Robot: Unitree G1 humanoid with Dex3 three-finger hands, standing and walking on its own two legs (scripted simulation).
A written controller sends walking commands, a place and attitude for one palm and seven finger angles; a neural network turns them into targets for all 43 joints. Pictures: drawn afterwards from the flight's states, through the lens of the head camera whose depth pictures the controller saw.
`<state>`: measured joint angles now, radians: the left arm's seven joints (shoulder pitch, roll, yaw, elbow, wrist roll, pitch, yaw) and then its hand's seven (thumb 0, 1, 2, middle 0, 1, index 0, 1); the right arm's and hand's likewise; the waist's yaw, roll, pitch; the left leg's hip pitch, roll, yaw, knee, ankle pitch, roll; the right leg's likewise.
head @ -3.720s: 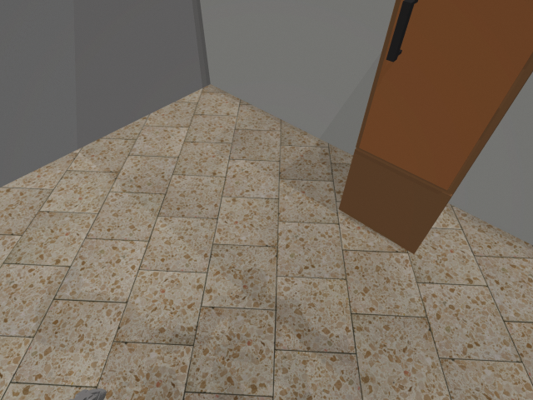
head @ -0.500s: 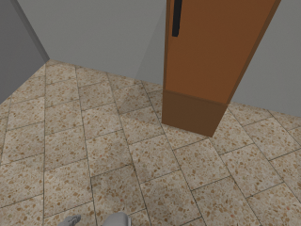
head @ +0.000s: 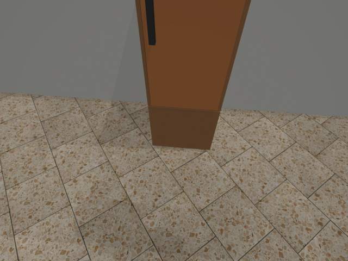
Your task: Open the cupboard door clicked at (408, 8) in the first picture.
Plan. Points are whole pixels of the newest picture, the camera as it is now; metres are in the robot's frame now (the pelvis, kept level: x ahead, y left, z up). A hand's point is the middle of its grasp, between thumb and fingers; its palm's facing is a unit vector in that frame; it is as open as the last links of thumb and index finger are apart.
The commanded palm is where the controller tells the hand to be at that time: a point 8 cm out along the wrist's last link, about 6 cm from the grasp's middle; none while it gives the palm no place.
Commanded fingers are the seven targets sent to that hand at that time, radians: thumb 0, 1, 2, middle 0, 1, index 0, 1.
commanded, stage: take the last steps up to it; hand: left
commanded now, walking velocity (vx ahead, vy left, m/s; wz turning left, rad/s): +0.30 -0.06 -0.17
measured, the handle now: (151, 19) +0.85 +0.11 +0.12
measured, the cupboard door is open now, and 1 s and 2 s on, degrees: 0 0 0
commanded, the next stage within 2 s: come to a stop and stand still in 0.90 s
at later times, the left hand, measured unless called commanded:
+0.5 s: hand out of the picture +0.02 +0.18 -0.19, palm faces +0.01 -0.99 -0.13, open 7.4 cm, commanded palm none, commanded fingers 0.00 0.90 0.90 -0.20 -0.30 -0.20 -0.30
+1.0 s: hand (140, 195) +0.32 +0.12 -0.16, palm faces -0.04 -0.98 -0.21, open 7.3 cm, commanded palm none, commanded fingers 0.00 0.90 0.90 -0.20 -0.30 -0.20 -0.30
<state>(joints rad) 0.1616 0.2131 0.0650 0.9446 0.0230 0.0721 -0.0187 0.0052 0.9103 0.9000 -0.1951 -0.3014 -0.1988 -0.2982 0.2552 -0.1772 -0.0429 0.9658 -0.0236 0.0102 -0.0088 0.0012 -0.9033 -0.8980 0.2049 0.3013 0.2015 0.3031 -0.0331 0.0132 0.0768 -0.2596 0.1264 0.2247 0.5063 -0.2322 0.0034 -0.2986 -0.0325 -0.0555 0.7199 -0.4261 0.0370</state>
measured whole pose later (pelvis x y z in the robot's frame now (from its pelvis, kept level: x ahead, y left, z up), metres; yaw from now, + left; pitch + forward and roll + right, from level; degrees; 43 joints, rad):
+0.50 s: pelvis +0.07 +0.01 -0.01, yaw -3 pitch -1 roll -1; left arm 0.40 0.17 0.04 1.15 0.02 0.00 -0.01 0.00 0.91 0.90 -0.20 -0.30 -0.20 -0.30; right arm 0.24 -0.17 -0.04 1.02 -0.03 -0.05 0.00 0.00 -0.91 -0.90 0.20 0.30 0.20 0.30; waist 0.01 -0.03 0.02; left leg -0.31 0.08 0.15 0.61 -0.27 0.02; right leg -0.19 -0.02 -0.03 0.75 -0.47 -0.02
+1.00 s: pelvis +0.22 -0.05 -0.01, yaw -3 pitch -1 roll +0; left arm 0.15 0.13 0.05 1.03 0.02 -0.06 0.01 0.00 0.92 0.90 -0.20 -0.30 -0.20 -0.30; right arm 0.37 -0.14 -0.05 1.15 -0.02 0.00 0.00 0.00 -0.91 -0.90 0.20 0.30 0.20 0.30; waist -0.03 0.05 0.06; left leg -0.35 0.09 0.08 1.06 -0.43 0.00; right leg -0.30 -0.04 -0.16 0.54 -0.23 -0.05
